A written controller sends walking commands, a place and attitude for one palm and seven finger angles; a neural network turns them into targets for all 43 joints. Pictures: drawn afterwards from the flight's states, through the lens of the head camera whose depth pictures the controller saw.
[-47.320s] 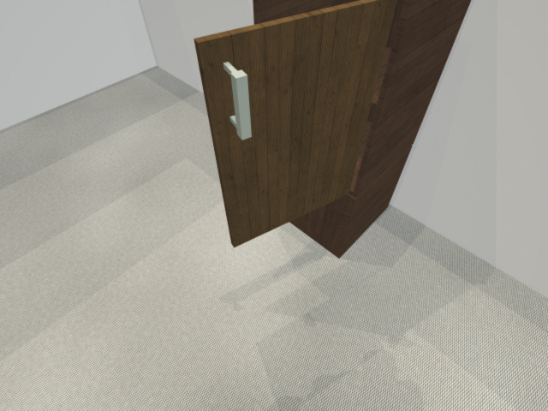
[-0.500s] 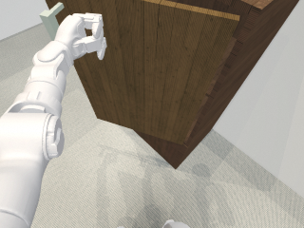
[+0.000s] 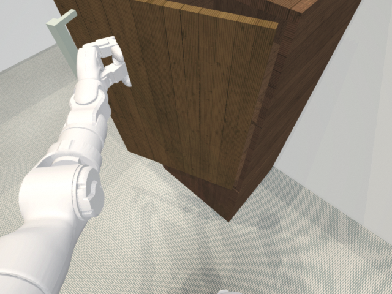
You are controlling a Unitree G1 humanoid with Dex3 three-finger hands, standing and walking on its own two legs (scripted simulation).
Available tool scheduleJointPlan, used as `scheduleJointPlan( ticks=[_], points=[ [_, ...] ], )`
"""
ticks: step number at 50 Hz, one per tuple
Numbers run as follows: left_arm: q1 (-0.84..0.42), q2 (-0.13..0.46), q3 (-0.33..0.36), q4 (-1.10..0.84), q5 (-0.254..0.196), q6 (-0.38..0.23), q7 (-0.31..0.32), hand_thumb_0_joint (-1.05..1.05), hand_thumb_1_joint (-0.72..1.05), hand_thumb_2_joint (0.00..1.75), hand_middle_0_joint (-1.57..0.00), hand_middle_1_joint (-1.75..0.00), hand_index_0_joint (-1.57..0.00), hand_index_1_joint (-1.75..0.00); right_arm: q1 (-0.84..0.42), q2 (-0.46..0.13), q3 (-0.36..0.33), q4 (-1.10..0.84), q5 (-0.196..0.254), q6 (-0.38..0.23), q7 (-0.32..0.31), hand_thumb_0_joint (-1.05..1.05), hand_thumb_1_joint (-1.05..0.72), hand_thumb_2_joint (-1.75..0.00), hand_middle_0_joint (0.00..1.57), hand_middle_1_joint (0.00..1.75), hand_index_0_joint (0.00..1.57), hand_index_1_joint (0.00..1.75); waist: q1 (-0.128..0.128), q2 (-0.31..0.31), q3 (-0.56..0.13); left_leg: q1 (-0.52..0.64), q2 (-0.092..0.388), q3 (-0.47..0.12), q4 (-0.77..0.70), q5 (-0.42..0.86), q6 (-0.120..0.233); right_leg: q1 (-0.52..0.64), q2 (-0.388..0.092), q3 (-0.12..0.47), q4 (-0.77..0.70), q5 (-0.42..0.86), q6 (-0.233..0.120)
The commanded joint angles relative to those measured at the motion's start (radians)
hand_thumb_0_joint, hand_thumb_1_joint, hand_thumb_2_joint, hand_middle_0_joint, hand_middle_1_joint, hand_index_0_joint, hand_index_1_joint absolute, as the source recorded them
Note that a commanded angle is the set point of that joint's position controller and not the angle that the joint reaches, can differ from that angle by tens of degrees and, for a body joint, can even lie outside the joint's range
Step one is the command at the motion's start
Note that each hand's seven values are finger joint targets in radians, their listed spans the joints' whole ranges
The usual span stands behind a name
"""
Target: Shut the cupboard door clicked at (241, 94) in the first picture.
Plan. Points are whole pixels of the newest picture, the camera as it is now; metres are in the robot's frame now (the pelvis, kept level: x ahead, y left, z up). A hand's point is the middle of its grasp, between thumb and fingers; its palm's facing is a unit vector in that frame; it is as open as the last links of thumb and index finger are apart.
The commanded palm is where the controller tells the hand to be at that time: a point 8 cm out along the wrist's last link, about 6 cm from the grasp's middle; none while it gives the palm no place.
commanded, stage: pull the fist back off the door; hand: left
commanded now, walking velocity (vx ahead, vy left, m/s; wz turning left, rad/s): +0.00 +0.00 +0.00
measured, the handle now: (76, 46) +0.61 +0.18 +0.16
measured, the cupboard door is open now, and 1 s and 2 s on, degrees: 19 19 19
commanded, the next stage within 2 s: draw the hand back to the body in 0.50 s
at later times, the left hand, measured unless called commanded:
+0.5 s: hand (112, 94) +0.43 +0.09 +0.18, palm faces -0.02 -1.00 -0.03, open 3.1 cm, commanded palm +0.41 +0.14 +0.17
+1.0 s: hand (70, 136) +0.36 +0.15 +0.17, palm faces +0.00 -1.00 -0.02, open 3.1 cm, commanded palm +0.32 +0.20 +0.18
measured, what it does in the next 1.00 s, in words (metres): stands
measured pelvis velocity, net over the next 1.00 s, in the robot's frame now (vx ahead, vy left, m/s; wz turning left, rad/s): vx -0.01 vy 0.02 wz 0.00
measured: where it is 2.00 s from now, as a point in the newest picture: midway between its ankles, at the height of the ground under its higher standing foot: outside the picture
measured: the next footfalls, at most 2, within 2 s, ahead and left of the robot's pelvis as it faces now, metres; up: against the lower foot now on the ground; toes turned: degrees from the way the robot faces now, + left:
none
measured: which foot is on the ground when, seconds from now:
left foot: down 0.00-1.00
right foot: down 0.00-1.00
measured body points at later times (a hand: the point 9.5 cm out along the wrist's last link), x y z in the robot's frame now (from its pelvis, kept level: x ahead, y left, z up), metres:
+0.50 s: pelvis -0.02 +0.01 +0.01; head +0.00 -0.01 +0.46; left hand +0.43 +0.15 +0.19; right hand +0.11 -0.25 -0.10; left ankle -0.02 +0.10 -0.72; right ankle -0.02 -0.06 -0.72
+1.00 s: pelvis -0.01 +0.02 +0.02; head -0.03 +0.00 +0.47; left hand +0.36 +0.21 +0.18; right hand +0.09 -0.23 -0.10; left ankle -0.02 +0.10 -0.72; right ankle -0.02 -0.06 -0.72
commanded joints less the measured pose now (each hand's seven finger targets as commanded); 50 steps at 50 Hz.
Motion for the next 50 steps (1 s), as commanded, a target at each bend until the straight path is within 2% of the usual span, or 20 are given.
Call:
scheduleJointPlan(
  ticks=[1,2,4,8,11,12,14,16,20,21,24,26,29,31,35,37,40,44,48,50],
  points=[
    [-0.503,0.24,0.016,-0.384,-0.061,-0.109,-0.044,0.0,0.9,0.9,-1.3,-1.5,-1.3,-1.5,0.087,-0.169,-0.066,-0.097,0.026,-0.029,-0.037,0.0,-0.9,-0.9,0.2,0.3,0.2,0.3,0.047,-0.094,-0.515,0.218,-0.039,-0.047,-0.025,0.383,0.03,0.412,-0.047,0.086,-0.077,0.696,0.099],
    [-0.451,0.223,0.002,-0.387,-0.061,-0.115,-0.048,0.0,0.9,0.9,-1.3,-1.5,-1.3,-1.5,0.079,-0.165,-0.064,-0.097,0.029,-0.032,-0.038,0.0,-0.9,-0.9,0.2,0.3,0.2,0.3,0.056,-0.083,-0.488,0.223,-0.038,-0.046,-0.031,0.38,0.029,0.398,-0.047,0.085,-0.083,0.683,0.096],
    [-0.359,0.114,-0.086,-0.373,-0.062,-0.108,-0.055,0.0,0.9,0.9,-1.3,-1.5,-1.3,-1.5,0.074,-0.153,-0.066,-0.095,0.033,-0.035,-0.035,0.0,-0.9,-0.9,0.2,0.3,0.2,0.3,0.049,-0.078,-0.417,0.245,-0.035,-0.043,-0.044,0.379,0.031,0.355,-0.047,0.067,-0.098,0.64,0.097],
    [-0.144,0.047,-0.109,-0.365,-0.084,-0.015,-0.066,0.0,0.9,0.9,-1.3,-1.5,-1.3,-1.5,0.032,-0.162,-0.07,-0.108,0.05,-0.024,-0.029,0.0,-0.9,-0.9,0.2,0.3,0.2,0.3,0.082,-0.121,-0.325,0.238,-0.035,-0.037,-0.065,0.342,0.031,0.329,-0.055,0.067,-0.126,0.622,0.114],
    [-0.16,0.054,-0.097,-0.422,-0.112,0.034,-0.058,0.0,0.9,0.9,-1.3,-1.5,-1.3,-1.5,-0.007,-0.161,-0.067,-0.12,0.061,-0.013,-0.039,0.0,-0.9,-0.9,0.2,0.3,0.2,0.3,0.086,-0.159,-0.276,0.228,-0.039,-0.037,-0.084,0.278,0.033,0.337,-0.068,0.079,-0.157,0.555,0.127],
    [-0.222,0.048,-0.115,-0.486,-0.115,0.027,-0.051,0.0,0.9,0.9,-1.3,-1.5,-1.3,-1.5,-0.024,-0.159,-0.064,-0.128,0.064,-0.014,-0.045,0.0,-0.9,-0.9,0.2,0.3,0.2,0.3,0.073,-0.156,-0.279,0.244,-0.038,-0.039,-0.094,0.271,0.035,0.338,-0.069,0.08,-0.165,0.536,0.123],
    [-0.282,0.023,-0.154,-0.637,-0.121,-0.011,-0.03,0.0,0.9,0.9,-1.3,-1.5,-1.3,-1.5,-0.053,-0.146,-0.063,-0.14,0.059,-0.023,-0.054,0.0,-0.9,-0.9,0.2,0.3,0.2,0.3,0.076,-0.11,-0.309,0.303,-0.038,-0.044,-0.098,0.286,0.039,0.347,-0.064,0.074,-0.164,0.508,0.107],
    [-0.33,0.052,-0.147,-0.746,-0.113,-0.062,-0.01,0.0,0.9,0.9,-1.3,-1.5,-1.3,-1.5,-0.083,-0.138,-0.06,-0.138,0.057,-0.042,-0.064,0.0,-0.9,-0.9,0.2,0.3,0.2,0.3,0.082,-0.067,-0.373,0.365,-0.036,-0.051,-0.094,0.31,0.037,0.356,-0.058,0.074,-0.154,0.5,0.09],
    [-0.286,0.022,-0.192,-0.754,-0.091,-0.087,0.008,0.0,0.9,0.9,-1.3,-1.5,-1.3,-1.5,-0.122,-0.128,-0.055,-0.123,0.06,-0.057,-0.074,0.0,-0.9,-0.9,0.2,0.3,0.2,0.3,0.081,-0.065,-0.383,0.413,-0.027,-0.063,-0.106,0.296,0.03,0.328,-0.056,0.064,-0.153,0.433,0.081],
    [-0.247,-0.033,-0.243,-0.716,-0.089,-0.065,0.003,0.0,0.9,0.9,-1.3,-1.5,-1.3,-1.5,-0.138,-0.124,-0.052,-0.121,0.061,-0.058,-0.073,0.0,-0.9,-0.9,0.2,0.3,0.2,0.3,0.076,-0.036,-0.332,0.408,-0.027,-0.062,-0.111,0.282,0.027,0.3,-0.056,0.057,-0.157,0.413,0.079],
    [-0.201,-0.017,-0.217,-0.549,-0.088,0.021,0.007,0.0,0.9,0.9,-1.3,-1.5,-1.3,-1.5,-0.134,-0.137,-0.048,-0.104,0.068,-0.038,-0.078,0.0,-0.9,-0.9,0.2,0.3,0.2,0.3,0.068,-0.12,-0.235,0.346,-0.027,-0.07,-0.127,0.219,0.026,0.279,-0.062,0.055,-0.186,0.341,0.088],
    [-0.221,-0.062,-0.239,-0.454,-0.103,0.076,0.005,0.0,0.9,0.9,-1.3,-1.5,-1.3,-1.5,-0.148,-0.135,-0.039,-0.107,0.073,-0.031,-0.08,0.0,-0.9,-0.9,0.2,0.3,0.2,0.3,0.06,-0.141,-0.162,0.311,-0.029,-0.074,-0.139,0.177,0.022,0.243,-0.066,0.052,-0.204,0.296,0.086],
    [-0.24,-0.045,-0.194,-0.421,-0.127,0.085,0.013,0.0,0.9,0.9,-1.3,-1.5,-1.3,-1.5,-0.143,-0.141,-0.036,-0.112,0.069,-0.028,-0.082,0.0,-0.9,-0.9,0.2,0.3,0.2,0.3,0.07,-0.17,-0.186,0.31,-0.026,-0.082,-0.144,0.179,0.02,0.251,-0.066,0.046,-0.203,0.27,0.076],
    [-0.309,-0.058,-0.2,-0.46,-0.131,0.042,0.019,0.0,0.9,0.9,-1.3,-1.5,-1.3,-1.5,-0.142,-0.131,-0.029,-0.113,0.062,-0.041,-0.079,0.0,-0.9,-0.9,0.2,0.3,0.2,0.3,0.071,-0.121,-0.226,0.328,-0.028,-0.089,-0.138,0.204,0.015,0.251,-0.064,0.042,-0.18,0.287,0.064],
    [-0.083,0.041,-0.111,-0.613,-0.106,-0.061,0.016,0.0,0.9,0.9,-1.3,-1.5,-1.3,-1.5,-0.141,-0.133,-0.035,-0.152,0.051,-0.06,-0.067,0.0,-0.9,-0.9,0.2,0.3,0.2,0.3,0.15,-0.105,-0.401,0.378,-0.021,-0.081,-0.131,0.353,0.011,0.372,-0.061,0.04,-0.12,0.425,0.05],
    [0.014,0.055,-0.101,-0.694,-0.092,-0.072,0.005,0.0,0.9,0.9,-1.3,-1.5,-1.3,-1.5,-0.151,-0.127,-0.038,-0.167,0.05,-0.063,-0.061,0.0,-0.9,-0.9,0.2,0.3,0.2,0.3,0.171,-0.115,-0.412,0.382,-0.018,-0.068,-0.133,0.385,0.013,0.405,-0.059,0.042,-0.118,0.466,0.053],
    [0.144,0.043,-0.134,-0.833,-0.083,-0.028,-0.023,0.0,0.9,0.9,-1.3,-1.5,-1.3,-1.5,-0.184,-0.129,-0.044,-0.194,0.063,-0.052,-0.059,0.0,-0.9,-0.9,0.2,0.3,0.2,0.3,0.182,-0.126,-0.35,0.385,-0.006,-0.059,-0.154,0.407,0.019,0.418,-0.06,0.038,-0.138,0.484,0.058],
    [0.181,0.013,-0.178,-1.032,-0.136,0.075,-0.065,0.0,0.9,0.9,-1.3,-1.5,-1.3,-1.5,-0.248,-0.129,-0.046,-0.223,0.083,-0.042,-0.083,0.0,-0.9,-0.9,0.2,0.3,0.2,0.3,0.169,-0.131,-0.255,0.415,-0.002,-0.054,-0.183,0.346,0.028,0.419,-0.059,0.04,-0.198,0.418,0.067],
    [0.261,-0.001,-0.203,-1.229,-0.161,0.134,-0.088,0.0,0.9,0.9,-1.3,-1.5,-1.3,-1.5,-0.3,-0.114,-0.033,-0.231,0.087,-0.059,-0.106,0.0,-0.9,-0.9,0.2,0.3,0.2,0.3,0.181,-0.031,-0.241,0.5,0.003,-0.073,-0.205,0.371,0.022,0.407,-0.055,0.027,-0.216,0.39,0.053],
    [0.345,0.003,-0.2,-1.252,-0.165,0.165,-0.093,0.0,0.9,0.9,-1.3,-1.5,-1.3,-1.5,-0.315,-0.112,-0.026,-0.228,0.09,-0.062,-0.112,0.0,-0.9,-0.9,0.2,0.3,0.2,0.3,0.178,-0.044,-0.203,0.499,0.002,-0.077,-0.214,0.353,0.022,0.399,-0.058,0.024,-0.228,0.372,0.056]
  ],
)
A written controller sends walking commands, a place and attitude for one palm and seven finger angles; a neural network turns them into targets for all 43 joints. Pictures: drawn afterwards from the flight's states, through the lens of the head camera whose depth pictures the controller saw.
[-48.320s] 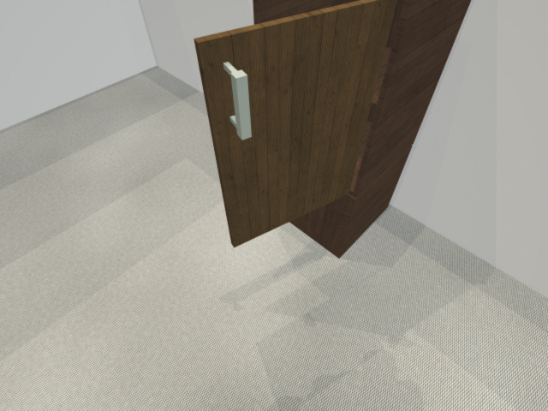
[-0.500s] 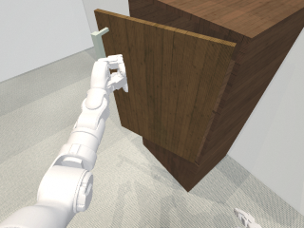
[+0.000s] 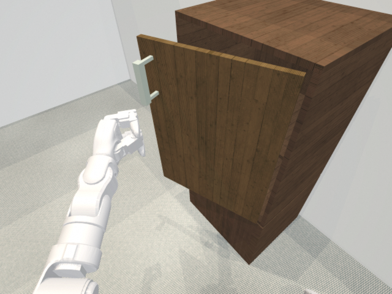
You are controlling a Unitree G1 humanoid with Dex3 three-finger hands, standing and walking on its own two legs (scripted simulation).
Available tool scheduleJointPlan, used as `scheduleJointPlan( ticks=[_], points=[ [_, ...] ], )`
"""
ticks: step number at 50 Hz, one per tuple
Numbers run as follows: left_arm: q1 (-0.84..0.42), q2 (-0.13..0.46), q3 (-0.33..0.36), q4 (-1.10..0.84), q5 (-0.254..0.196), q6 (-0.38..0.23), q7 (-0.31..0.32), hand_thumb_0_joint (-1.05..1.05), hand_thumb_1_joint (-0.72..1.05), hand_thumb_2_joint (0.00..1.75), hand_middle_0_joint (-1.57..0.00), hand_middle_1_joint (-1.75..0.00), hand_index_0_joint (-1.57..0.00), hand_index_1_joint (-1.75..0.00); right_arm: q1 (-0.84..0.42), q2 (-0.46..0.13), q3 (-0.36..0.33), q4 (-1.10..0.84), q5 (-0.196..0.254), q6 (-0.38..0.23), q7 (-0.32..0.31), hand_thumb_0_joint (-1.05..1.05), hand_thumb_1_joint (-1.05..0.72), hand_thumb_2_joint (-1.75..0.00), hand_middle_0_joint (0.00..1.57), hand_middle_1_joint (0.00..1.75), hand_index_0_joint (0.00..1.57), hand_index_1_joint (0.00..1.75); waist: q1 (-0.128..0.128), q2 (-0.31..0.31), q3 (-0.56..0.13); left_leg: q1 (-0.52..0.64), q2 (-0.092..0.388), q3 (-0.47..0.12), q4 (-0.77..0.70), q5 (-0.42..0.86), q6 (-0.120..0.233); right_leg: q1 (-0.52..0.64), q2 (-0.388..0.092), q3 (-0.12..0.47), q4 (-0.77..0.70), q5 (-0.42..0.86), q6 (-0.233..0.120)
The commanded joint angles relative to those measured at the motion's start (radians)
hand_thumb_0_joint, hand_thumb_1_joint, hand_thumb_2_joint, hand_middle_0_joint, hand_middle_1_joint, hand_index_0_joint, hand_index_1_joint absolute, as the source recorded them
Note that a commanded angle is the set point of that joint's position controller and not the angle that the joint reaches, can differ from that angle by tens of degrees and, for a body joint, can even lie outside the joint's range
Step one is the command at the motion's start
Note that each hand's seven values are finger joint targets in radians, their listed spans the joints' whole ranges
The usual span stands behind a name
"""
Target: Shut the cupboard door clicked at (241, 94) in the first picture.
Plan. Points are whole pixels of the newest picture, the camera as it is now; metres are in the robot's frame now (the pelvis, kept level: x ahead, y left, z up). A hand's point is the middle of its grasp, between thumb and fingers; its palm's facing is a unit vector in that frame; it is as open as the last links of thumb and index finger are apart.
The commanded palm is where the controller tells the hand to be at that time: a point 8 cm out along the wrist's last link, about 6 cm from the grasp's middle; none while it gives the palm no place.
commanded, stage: draw the hand back to the body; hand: left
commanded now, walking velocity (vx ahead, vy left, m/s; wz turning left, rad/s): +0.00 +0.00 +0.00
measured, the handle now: (147, 80) +0.62 +0.16 +0.15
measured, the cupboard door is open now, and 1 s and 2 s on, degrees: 19 19 19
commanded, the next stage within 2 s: step back with the hand held close in 1.20 s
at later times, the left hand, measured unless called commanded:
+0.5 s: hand (70, 183) +0.25 +0.22 +0.17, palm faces +0.30 -0.91 -0.28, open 3.8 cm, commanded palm +0.21 +0.26 +0.17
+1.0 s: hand (6, 225) +0.18 +0.28 +0.16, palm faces +0.50 -0.77 -0.40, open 7.1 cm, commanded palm +0.13 +0.32 +0.18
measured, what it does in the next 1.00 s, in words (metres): stands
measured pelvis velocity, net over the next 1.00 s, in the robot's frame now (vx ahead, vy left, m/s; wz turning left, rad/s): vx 0.01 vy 0.01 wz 0.05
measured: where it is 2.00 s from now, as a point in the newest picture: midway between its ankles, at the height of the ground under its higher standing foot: outside the picture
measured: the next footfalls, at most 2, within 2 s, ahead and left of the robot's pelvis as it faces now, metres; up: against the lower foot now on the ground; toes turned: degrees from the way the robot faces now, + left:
none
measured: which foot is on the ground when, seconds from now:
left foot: down 0.00-1.00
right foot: down 0.00-1.00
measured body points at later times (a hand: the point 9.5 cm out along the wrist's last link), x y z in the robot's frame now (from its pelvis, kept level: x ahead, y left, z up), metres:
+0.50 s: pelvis +0.00 +0.01 +0.01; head -0.02 -0.02 +0.46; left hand +0.23 +0.26 +0.19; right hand +0.20 -0.19 -0.08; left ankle -0.01 +0.08 -0.73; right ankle -0.01 -0.08 -0.73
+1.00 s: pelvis +0.01 +0.01 +0.01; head -0.01 -0.02 +0.46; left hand +0.15 +0.32 +0.18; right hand +0.21 -0.21 -0.08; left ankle -0.01 +0.08 -0.73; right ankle -0.01 -0.08 -0.73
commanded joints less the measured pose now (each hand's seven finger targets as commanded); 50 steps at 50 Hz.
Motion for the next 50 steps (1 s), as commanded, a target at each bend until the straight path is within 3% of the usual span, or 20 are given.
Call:
scheduleJointPlan(
  ticks=[1,6,7,8,10,14,15,17,19,25,29,30,33,34,37,40,41,42,44,50],
  points=[
    [-0.332,0.133,0.029,-0.389,-0.023,-0.005,-0.02,0.0,0.9,0.9,-1.3,-1.5,-1.3,-1.5,-0.213,-0.098,-0.018,-0.198,0.01,-0.076,-0.022,0.0,-0.9,-0.9,0.2,0.3,0.2,0.3,0.035,-0.016,-0.217,0.143,0.027,-0.085,-0.07,0.276,-0.008,0.056,-0.037,0.004,-0.078,0.292,0.027],
    [-0.159,0.142,0.043,-0.415,-0.038,0.122,-0.052,0.0,0.9,0.9,-1.16,-1.35,-1.16,-1.35,-0.267,-0.102,-0.003,-0.219,0.02,-0.048,-0.026,0.0,-0.9,-0.9,0.2,0.3,0.2,0.3,0.034,-0.087,-0.121,0.099,0.018,-0.09,-0.095,0.176,-0.01,0.044,-0.046,0.001,-0.11,0.207,0.033],
    [-0.137,0.153,-0.024,-0.564,0.04,0.013,0.008,0.0,0.9,0.9,-1.13,-1.32,-1.13,-1.32,-0.27,-0.07,0.001,-0.228,-0.012,-0.057,-0.026,0.0,-0.9,-0.9,0.2,0.3,0.2,0.3,0.021,-0.065,-0.023,0.085,0.018,-0.096,-0.125,0.153,-0.012,0.006,-0.063,0.037,-0.157,0.162,0.042],
    [-0.029,0.16,0.005,-0.495,0.052,-0.015,0.041,0.0,0.9,0.9,-1.11,-1.29,-1.11,-1.29,-0.264,-0.079,-0.001,-0.208,-0.019,-0.051,-0.025,0.0,-0.9,-0.9,0.2,0.3,0.2,0.3,0.021,-0.102,-0.004,0.081,0.027,-0.103,-0.133,0.123,-0.015,0.008,-0.06,0.035,-0.168,0.123,0.043],
    [0.022,0.159,-0.007,-0.566,0.06,-0.036,0.061,0.0,0.9,0.9,-1.05,-1.23,-1.05,-1.23,-0.271,-0.076,0.002,-0.217,-0.023,-0.036,-0.022,0.0,-0.9,-0.9,0.2,0.3,0.2,0.3,0.026,-0.081,-0.03,0.1,0.032,-0.109,-0.148,0.132,-0.014,0.045,-0.065,0.035,-0.17,0.128,0.037],
    [0.059,0.249,0.059,-0.723,0.086,-0.08,0.096,0.0,0.9,0.9,-0.94,-1.11,-0.94,-1.11,-0.273,-0.074,0.004,-0.221,-0.033,-0.025,-0.023,0.0,-0.9,-0.9,0.2,0.3,0.2,0.3,0.032,-0.005,-0.122,0.159,0.034,-0.101,-0.155,0.194,-0.014,0.122,-0.064,0.038,-0.179,0.191,0.032],
    [0.06,0.225,0.04,-0.774,0.086,-0.087,0.101,0.0,0.9,0.9,-0.92,-1.08,-0.92,-1.08,-0.278,-0.064,0.004,-0.226,-0.035,-0.026,-0.024,0.0,-0.9,-0.9,0.2,0.3,0.2,0.3,0.027,0.062,-0.137,0.178,0.034,-0.103,-0.16,0.203,-0.019,0.135,-0.066,0.036,-0.176,0.195,0.027],
    [0.087,0.23,0.051,-0.806,0.096,-0.093,0.116,0.0,0.9,0.9,-0.86,-1.02,-0.86,-1.02,-0.276,-0.063,0.007,-0.22,-0.041,-0.03,-0.025,0.0,-0.9,-0.9,0.2,0.3,0.2,0.3,0.027,0.1,-0.133,0.201,0.036,-0.113,-0.168,0.232,-0.025,0.137,-0.06,0.026,-0.177,0.211,0.022],
    [0.148,0.271,0.091,-0.816,0.102,-0.095,0.127,0.0,0.9,0.9,-0.81,-0.96,-0.81,-0.96,-0.277,-0.072,0.007,-0.214,-0.045,-0.03,-0.026,0.0,-0.9,-0.9,0.2,0.3,0.2,0.3,0.036,0.058,-0.137,0.203,0.036,-0.113,-0.167,0.264,-0.022,0.153,-0.056,0.025,-0.188,0.235,0.023],
    [0.441,0.226,0.102,-0.806,0.094,-0.092,0.124,0.0,0.9,0.9,-0.64,-0.78,-0.64,-0.78,-0.291,-0.068,-0.002,-0.225,-0.045,-0.014,-0.021,0.0,-0.9,-0.9,0.2,0.3,0.2,0.3,0.049,-0.027,-0.037,0.155,0.043,-0.115,-0.183,0.278,-0.028,0.157,-0.059,0.018,-0.192,0.236,0.027],
    [0.587,0.319,0.226,-0.819,0.094,-0.101,0.127,0.0,0.9,0.9,-0.53,-0.66,-0.53,-0.66,-0.288,-0.081,-0.014,-0.221,-0.048,-0.006,-0.02,0.0,-0.9,-0.9,0.2,0.3,0.2,0.3,0.07,-0.093,-0.042,0.13,0.041,-0.105,-0.166,0.306,-0.021,0.178,-0.062,0.02,-0.191,0.275,0.032],
    [0.613,0.302,0.225,-0.856,0.088,-0.107,0.125,0.0,0.9,0.9,-0.5,-0.63,-0.5,-0.63,-0.289,-0.072,-0.018,-0.231,-0.047,-0.005,-0.02,0.0,-0.9,-0.9,0.2,0.3,0.2,0.3,0.071,-0.07,-0.065,0.128,0.041,-0.104,-0.161,0.323,-0.02,0.2,-0.07,0.023,-0.178,0.293,0.033],
    [0.647,0.367,0.3,-0.96,0.096,-0.132,0.136,0.0,0.9,0.9,-0.42,-0.54,-0.42,-0.54,-0.282,-0.068,-0.023,-0.232,-0.044,-0.019,-0.023,0.0,-0.9,-0.9,0.2,0.3,0.2,0.3,0.08,0.013,-0.128,0.155,0.042,-0.103,-0.138,0.386,-0.026,0.21,-0.071,0.025,-0.162,0.333,0.033],
    [0.672,0.396,0.33,-0.968,0.095,-0.132,0.141,0.0,0.9,0.9,-0.39,-0.51,-0.39,-0.51,-0.281,-0.074,-0.022,-0.227,-0.048,-0.027,-0.025,0.0,-0.9,-0.9,0.2,0.3,0.2,0.3,0.085,0.035,-0.118,0.148,0.042,-0.104,-0.133,0.397,-0.027,0.213,-0.073,0.026,-0.163,0.339,0.032],
    [0.759,0.369,0.332,-0.995,0.092,-0.135,0.151,0.0,0.9,0.9,-0.31,-0.42,-0.31,-0.42,-0.274,-0.064,-0.027,-0.225,-0.043,-0.045,-0.028,0.0,-0.9,-0.9,0.2,0.3,0.2,0.3,0.077,0.065,-0.078,0.145,0.046,-0.103,-0.133,0.404,-0.033,0.183,-0.072,0.022,-0.165,0.318,0.032],
    [0.833,0.371,0.356,-0.985,0.089,-0.133,0.158,0.0,0.9,0.9,-0.23,-0.33,-0.23,-0.33,-0.265,-0.067,-0.032,-0.219,-0.039,-0.058,-0.03,0.0,-0.9,-0.9,0.2,0.3,0.2,0.3,0.077,0.061,-0.022,0.13,0.049,-0.102,-0.134,0.388,-0.036,0.153,-0.069,0.022,-0.175,0.297,0.032],
    [0.841,0.389,0.382,-0.976,0.09,-0.136,0.16,0.0,0.9,0.9,-0.2,-0.3,-0.2,-0.3,-0.257,-0.072,-0.033,-0.215,-0.04,-0.06,-0.03,0.0,-0.9,-0.9,0.2,0.3,0.2,0.3,0.078,0.018,-0.016,0.122,0.047,-0.104,-0.138,0.368,-0.035,0.146,-0.065,0.016,-0.178,0.283,0.033],
    [0.832,0.334,0.327,-0.956,0.092,-0.134,0.156,0.0,0.9,0.9,-0.2,-0.3,-0.2,-0.3,-0.264,-0.07,-0.035,-0.211,-0.039,-0.06,-0.03,0.0,-0.9,-0.9,0.2,0.3,0.2,0.3,0.066,0.031,0.031,0.113,0.048,-0.102,-0.145,0.336,-0.034,0.119,-0.066,0.018,-0.182,0.251,0.032],
    [0.769,0.336,0.318,-0.929,0.099,-0.139,0.158,0.0,0.9,0.9,-0.2,-0.3,-0.2,-0.3,-0.259,-0.086,-0.041,-0.199,-0.04,-0.067,-0.033,0.0,-0.9,-0.9,0.2,0.3,0.2,0.3,0.055,-0.02,0.063,0.114,0.049,-0.103,-0.149,0.275,-0.026,0.074,-0.065,0.016,-0.199,0.195,0.035],
    [0.719,0.332,0.3,-0.952,0.102,-0.147,0.169,0.0,0.9,0.9,-0.2,-0.3,-0.2,-0.3,-0.258,-0.083,-0.042,-0.199,-0.046,-0.082,-0.042,0.0,-0.9,-0.9,0.2,0.3,0.2,0.3,0.06,-0.008,-0.004,0.137,0.046,-0.113,-0.16,0.233,-0.02,0.111,-0.071,0.019,-0.191,0.158,0.033]
  ],
)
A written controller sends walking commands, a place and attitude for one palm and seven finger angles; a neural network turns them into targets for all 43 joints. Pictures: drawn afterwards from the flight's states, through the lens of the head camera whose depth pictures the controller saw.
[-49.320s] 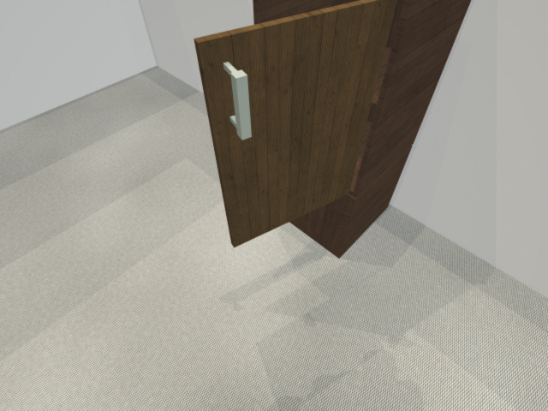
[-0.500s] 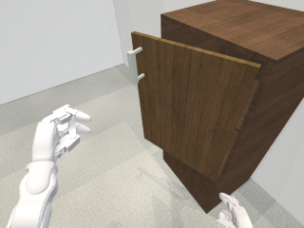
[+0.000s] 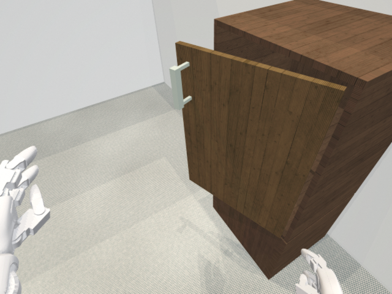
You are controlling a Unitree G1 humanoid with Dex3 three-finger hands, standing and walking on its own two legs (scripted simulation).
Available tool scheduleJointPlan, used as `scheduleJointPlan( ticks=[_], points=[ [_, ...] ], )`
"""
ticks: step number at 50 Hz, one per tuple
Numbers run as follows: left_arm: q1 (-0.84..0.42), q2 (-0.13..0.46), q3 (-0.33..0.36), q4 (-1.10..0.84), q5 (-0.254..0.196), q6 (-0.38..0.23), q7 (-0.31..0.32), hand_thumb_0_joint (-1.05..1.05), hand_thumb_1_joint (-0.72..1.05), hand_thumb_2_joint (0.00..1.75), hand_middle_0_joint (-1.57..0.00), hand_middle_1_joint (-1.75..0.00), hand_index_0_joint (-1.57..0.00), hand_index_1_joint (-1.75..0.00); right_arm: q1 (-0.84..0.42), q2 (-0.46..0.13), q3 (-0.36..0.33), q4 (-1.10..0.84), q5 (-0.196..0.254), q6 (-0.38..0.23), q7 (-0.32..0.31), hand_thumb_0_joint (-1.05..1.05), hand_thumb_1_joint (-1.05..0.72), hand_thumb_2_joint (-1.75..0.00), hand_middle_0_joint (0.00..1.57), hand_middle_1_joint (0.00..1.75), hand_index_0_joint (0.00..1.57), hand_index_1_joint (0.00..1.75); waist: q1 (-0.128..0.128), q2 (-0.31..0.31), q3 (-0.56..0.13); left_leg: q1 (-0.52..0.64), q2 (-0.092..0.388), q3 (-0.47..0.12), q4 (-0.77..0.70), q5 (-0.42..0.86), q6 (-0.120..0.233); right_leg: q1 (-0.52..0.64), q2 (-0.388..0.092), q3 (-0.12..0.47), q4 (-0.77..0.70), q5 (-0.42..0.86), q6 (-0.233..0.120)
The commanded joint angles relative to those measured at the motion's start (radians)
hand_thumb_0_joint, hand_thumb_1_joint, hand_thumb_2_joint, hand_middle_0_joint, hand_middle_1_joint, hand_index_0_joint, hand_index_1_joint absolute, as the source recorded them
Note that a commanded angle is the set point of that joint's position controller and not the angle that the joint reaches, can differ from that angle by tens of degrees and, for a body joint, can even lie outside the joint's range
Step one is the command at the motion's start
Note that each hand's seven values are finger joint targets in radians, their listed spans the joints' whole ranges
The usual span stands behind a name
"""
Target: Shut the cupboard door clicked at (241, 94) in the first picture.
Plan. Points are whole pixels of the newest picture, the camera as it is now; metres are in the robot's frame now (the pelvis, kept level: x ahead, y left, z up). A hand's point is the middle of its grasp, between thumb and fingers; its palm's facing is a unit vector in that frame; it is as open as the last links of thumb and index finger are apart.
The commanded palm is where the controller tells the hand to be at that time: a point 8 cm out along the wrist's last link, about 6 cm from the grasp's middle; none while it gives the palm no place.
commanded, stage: draw the hand back to the body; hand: left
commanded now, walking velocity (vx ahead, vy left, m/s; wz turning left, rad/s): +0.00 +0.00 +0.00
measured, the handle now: (182, 85) +0.62 +0.12 +0.14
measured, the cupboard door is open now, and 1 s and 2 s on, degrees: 19 19 19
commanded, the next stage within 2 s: step back with the hand held close in 0.20 s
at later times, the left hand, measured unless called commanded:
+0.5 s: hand (52, 202) +0.21 +0.27 +0.15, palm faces +0.38 -0.80 -0.46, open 7.4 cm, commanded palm +0.15 +0.31 +0.17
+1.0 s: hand (14, 243) +0.14 +0.29 +0.14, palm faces +0.40 -0.80 -0.45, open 7.4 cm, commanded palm +0.08 +0.33 +0.17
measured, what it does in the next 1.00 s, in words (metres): shifts its weight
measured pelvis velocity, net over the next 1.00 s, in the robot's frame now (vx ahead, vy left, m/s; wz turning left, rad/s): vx -0.07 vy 0.03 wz -0.03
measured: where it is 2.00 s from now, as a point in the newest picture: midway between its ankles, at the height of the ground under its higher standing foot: outside the picture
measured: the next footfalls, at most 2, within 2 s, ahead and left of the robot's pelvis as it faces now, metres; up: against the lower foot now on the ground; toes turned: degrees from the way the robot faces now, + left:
right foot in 1.30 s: -0.19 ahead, -0.10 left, +0.00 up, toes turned +1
left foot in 1.84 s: -0.15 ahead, +0.14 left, +0.00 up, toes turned -1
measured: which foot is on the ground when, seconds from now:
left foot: down 0.00-1.00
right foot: down 0.00-1.00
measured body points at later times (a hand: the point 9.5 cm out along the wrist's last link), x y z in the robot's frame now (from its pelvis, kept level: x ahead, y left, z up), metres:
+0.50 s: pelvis +0.00 +0.01 +0.00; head +0.00 -0.01 +0.45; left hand +0.18 +0.31 +0.18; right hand +0.17 -0.24 -0.10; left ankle -0.02 +0.07 -0.74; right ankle -0.02 -0.09 -0.74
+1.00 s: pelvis -0.07 +0.03 -0.02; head -0.07 +0.05 +0.43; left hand +0.11 +0.33 +0.17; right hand +0.08 -0.23 -0.09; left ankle -0.02 +0.07 -0.74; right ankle -0.02 -0.09 -0.74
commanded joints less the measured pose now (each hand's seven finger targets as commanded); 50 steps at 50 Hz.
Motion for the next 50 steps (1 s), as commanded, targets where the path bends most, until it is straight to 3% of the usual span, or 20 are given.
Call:
scheduleJointPlan(
  ticks=[1,5,7,9,12,16,17,18,22,26,29,30,34,36,41,44,45,46,49,50],
  points=[
    [-0.139,0.211,0.105,-0.234,0.004,-0.066,0.02,0.0,0.9,0.9,-0.2,-0.3,-0.2,-0.3,-0.12,-0.086,-0.024,-0.16,0.0,-0.062,-0.014,0.0,-0.9,-0.9,0.2,0.3,0.2,0.3,-0.017,-0.048,-0.065,0.015,0.068,-0.067,-0.067,0.214,-0.032,-0.035,-0.049,0.059,-0.067,0.144,0.014],
    [-0.102,0.214,0.119,-0.272,0.001,-0.063,0.023,0.0,0.9,0.9,-0.2,-0.3,-0.2,-0.3,-0.126,-0.073,-0.016,-0.165,-0.003,-0.064,-0.013,0.0,-0.9,-0.9,0.2,0.3,0.2,0.3,-0.008,0.025,-0.09,0.006,0.068,-0.068,-0.069,0.248,-0.044,0.012,-0.051,0.061,-0.059,0.181,0.009],
    [-0.088,0.207,0.117,-0.267,0.003,-0.059,0.023,0.0,0.9,0.9,-0.2,-0.3,-0.2,-0.3,-0.129,-0.069,-0.012,-0.163,-0.003,-0.065,-0.011,0.0,-0.9,-0.9,0.2,0.3,0.2,0.3,-0.01,0.047,-0.053,-0.001,0.069,-0.068,-0.07,0.261,-0.049,-0.002,-0.046,0.059,-0.062,0.187,0.008],
    [-0.083,0.234,0.146,-0.244,0.003,-0.055,0.022,0.0,0.9,0.9,-0.2,-0.3,-0.2,-0.3,-0.126,-0.077,-0.011,-0.158,-0.006,-0.064,-0.009,0.0,-0.9,-0.9,0.2,0.3,0.2,0.3,-0.005,0.014,-0.035,-0.013,0.071,-0.072,-0.072,0.268,-0.051,-0.004,-0.042,0.057,-0.069,0.194,0.006],
    [-0.071,0.189,0.114,-0.206,-0.003,-0.049,0.015,0.0,0.9,0.9,-0.2,-0.3,-0.2,-0.3,-0.126,-0.072,-0.015,-0.164,-0.004,-0.052,-0.007,0.0,-0.9,-0.9,0.2,0.3,0.2,0.3,-0.013,-0.021,0.006,-0.022,0.075,-0.064,-0.077,0.245,-0.048,-0.028,-0.042,0.058,-0.074,0.171,0.009],
    [-0.076,0.199,0.123,-0.202,-0.002,-0.052,0.01,0.0,0.9,0.9,-0.2,-0.3,-0.2,-0.3,-0.12,-0.079,-0.019,-0.165,-0.003,-0.047,-0.005,0.0,-0.9,-0.9,0.2,0.3,0.2,0.3,-0.01,-0.039,-0.035,-0.005,0.076,-0.062,-0.072,0.264,-0.044,-0.019,-0.045,0.056,-0.069,0.187,0.011],
    [-0.198,0.338,0.247,-0.288,0.001,-0.091,0.017,0.0,0.9,0.9,-0.2,-0.3,-0.2,-0.3,-0.113,-0.108,-0.034,-0.201,0.009,-0.033,-0.006,0.0,-0.9,-0.9,0.2,0.3,0.2,0.3,-0.039,-0.003,-0.014,-0.087,0.107,-0.101,-0.028,0.178,-0.012,-0.073,-0.11,0.18,-0.086,0.232,0.003],
    [-0.102,0.261,0.187,-0.219,-0.003,-0.098,0.012,0.0,0.9,0.9,-0.2,-0.3,-0.2,-0.3,-0.104,-0.095,-0.034,-0.177,0.003,-0.024,-0.01,0.0,-0.9,-0.9,0.2,0.3,0.2,0.3,-0.046,-0.056,-0.043,-0.073,0.103,-0.112,0.006,0.166,-0.014,-0.083,-0.151,0.199,-0.083,0.242,-0.013],
    [0.006,0.22,0.142,-0.218,0.006,-0.103,0.012,0.0,0.9,0.9,-0.2,-0.3,-0.2,-0.3,-0.094,-0.103,-0.044,-0.189,0.002,0.008,-0.009,0.0,-0.9,-0.9,0.2,0.3,0.2,0.3,-0.056,-0.053,-0.129,-0.052,0.123,-0.105,0.059,0.293,-0.024,-0.099,-0.184,0.2,-0.001,0.358,-0.02],
    [0.051,0.263,0.185,-0.284,0.007,-0.103,0.025,0.0,0.9,0.9,-0.2,-0.3,-0.2,-0.3,-0.09,-0.109,-0.052,-0.213,0.007,0.035,-0.02,0.0,-0.9,-0.9,0.2,0.3,0.2,0.3,-0.056,-0.034,-0.21,-0.07,0.164,-0.127,0.062,0.491,-0.029,-0.066,-0.154,0.166,0.111,0.443,-0.003],
    [0.062,0.317,0.24,-0.314,0.008,-0.101,0.034,0.0,0.9,0.9,-0.2,-0.3,-0.2,-0.3,-0.091,-0.113,-0.056,-0.226,0.006,0.052,-0.031,0.0,-0.9,-0.9,0.2,0.3,0.2,0.3,-0.054,-0.026,-0.21,-0.112,0.182,-0.142,0.06,0.559,-0.031,-0.066,-0.135,0.156,0.156,0.44,0.004],
    [0.076,0.29,0.222,-0.303,0.005,-0.098,0.034,0.0,0.9,0.9,-0.2,-0.3,-0.2,-0.3,-0.087,-0.103,-0.054,-0.233,0.008,0.058,-0.032,0.0,-0.9,-0.9,0.2,0.3,0.2,0.3,-0.058,-0.042,-0.199,-0.126,0.186,-0.144,0.057,0.564,-0.031,-0.069,-0.132,0.153,0.163,0.421,0.006],
    [0.083,0.312,0.256,-0.294,0.009,-0.101,0.04,0.0,0.9,0.9,-0.2,-0.3,-0.2,-0.3,-0.085,-0.117,-0.061,-0.24,0.0,0.063,-0.038,0.0,-0.9,-0.9,0.2,0.3,0.2,0.3,-0.055,-0.013,-0.156,-0.219,0.208,-0.173,0.011,0.45,-0.014,-0.079,-0.102,0.149,0.184,0.291,0.018],
    [0.079,0.284,0.232,-0.298,0.01,-0.106,0.039,0.0,0.9,0.9,-0.2,-0.3,-0.2,-0.3,-0.078,-0.113,-0.057,-0.246,0.0,0.061,-0.037,0.0,-0.9,-0.9,0.2,0.3,0.2,0.3,-0.059,-0.007,-0.137,-0.28,0.221,-0.182,-0.012,0.363,-0.002,-0.065,-0.092,0.151,0.202,0.228,0.023],
    [0.055,0.267,0.217,-0.302,0.024,-0.115,0.045,0.0,0.9,0.9,-0.2,-0.3,-0.2,-0.3,-0.067,-0.121,-0.056,-0.245,-0.001,0.045,-0.037,0.0,-0.9,-0.9,0.2,0.3,0.2,0.3,-0.063,-0.038,-0.109,-0.446,0.206,-0.192,-0.019,0.027,0.023,-0.022,-0.108,0.196,0.189,0.18,0.019],
    [0.035,0.295,0.243,-0.296,0.04,-0.126,0.054,0.0,0.9,0.9,-0.2,-0.3,-0.2,-0.3,-0.063,-0.13,-0.058,-0.235,-0.006,0.034,-0.037,0.0,-0.9,-0.9,0.2,0.3,0.2,0.3,-0.067,-0.063,-0.076,-0.511,0.183,-0.201,-0.014,-0.207,0.029,-0.053,-0.127,0.246,0.136,0.043,0.005],
    [0.016,0.258,0.206,-0.319,0.042,-0.135,0.054,0.0,0.9,0.9,-0.2,-0.3,-0.2,-0.3,-0.058,-0.118,-0.051,-0.238,-0.003,0.03,-0.036,0.0,-0.9,-0.9,0.2,0.3,0.2,0.3,-0.073,-0.057,-0.07,-0.517,0.177,-0.205,-0.013,-0.258,0.028,-0.069,-0.135,0.247,0.125,-0.004,-0.001],
    [-0.01,0.268,0.209,-0.343,0.049,-0.145,0.057,0.0,0.9,0.9,-0.2,-0.3,-0.2,-0.3,-0.061,-0.124,-0.052,-0.241,-0.005,0.023,-0.037,0.0,-0.9,-0.9,0.2,0.3,0.2,0.3,-0.076,-0.04,-0.051,-0.528,0.175,-0.211,-0.018,-0.314,0.031,-0.095,-0.129,0.254,0.116,-0.062,-0.001],
    [-0.045,0.302,0.251,-0.36,0.072,-0.17,0.068,0.0,0.9,0.9,-0.2,-0.3,-0.2,-0.3,-0.065,-0.142,-0.051,-0.232,-0.015,-0.004,-0.045,0.0,-0.9,-0.9,0.2,0.3,0.2,0.3,-0.07,0.06,-0.036,-0.666,0.23,-0.285,-0.141,-0.451,0.059,0.012,-0.056,0.177,0.231,-0.081,0.023],
    [-0.059,0.27,0.228,-0.36,0.071,-0.175,0.066,0.0,0.9,0.9,-0.2,-0.3,-0.2,-0.3,-0.06,-0.127,-0.047,-0.233,-0.014,-0.01,-0.049,0.0,-0.9,-0.9,0.2,0.3,0.2,0.3,-0.07,0.066,-0.029,-0.716,0.25,-0.296,-0.175,-0.464,0.064,0.06,-0.035,0.144,0.288,-0.033,0.033]
  ],
)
